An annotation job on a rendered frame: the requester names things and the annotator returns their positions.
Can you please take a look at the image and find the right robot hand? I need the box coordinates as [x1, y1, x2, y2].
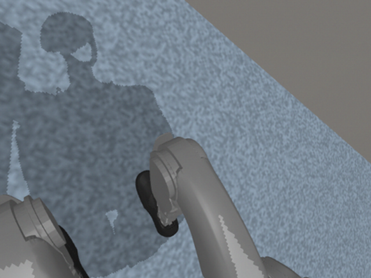
[261, 257, 301, 278]

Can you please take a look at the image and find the left robot foot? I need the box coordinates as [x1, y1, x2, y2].
[59, 225, 89, 278]

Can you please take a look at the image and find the right robot foot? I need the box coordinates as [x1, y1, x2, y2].
[136, 170, 179, 237]

